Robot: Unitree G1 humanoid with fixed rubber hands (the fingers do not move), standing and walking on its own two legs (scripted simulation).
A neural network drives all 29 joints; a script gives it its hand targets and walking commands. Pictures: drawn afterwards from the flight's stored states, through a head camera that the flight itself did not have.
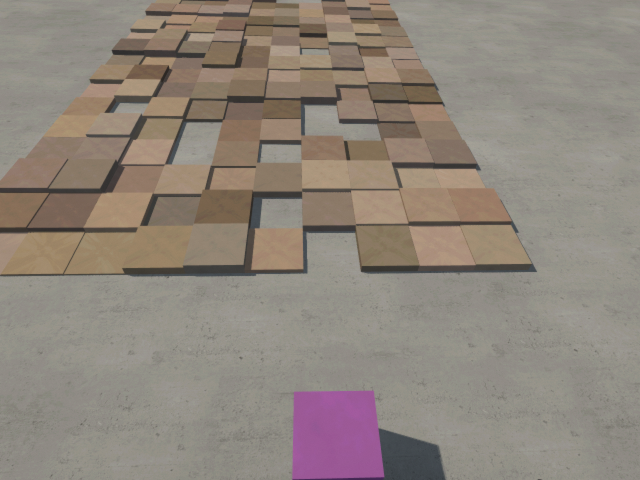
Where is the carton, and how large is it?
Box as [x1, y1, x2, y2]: [292, 391, 383, 479]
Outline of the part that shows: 294,392 292,479 383,478 373,391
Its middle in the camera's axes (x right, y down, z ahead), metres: +0.04 +0.55 +1.04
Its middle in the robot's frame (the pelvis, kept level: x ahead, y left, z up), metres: +0.37 -0.06 -0.66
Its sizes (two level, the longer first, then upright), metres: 0.210 0.200 0.250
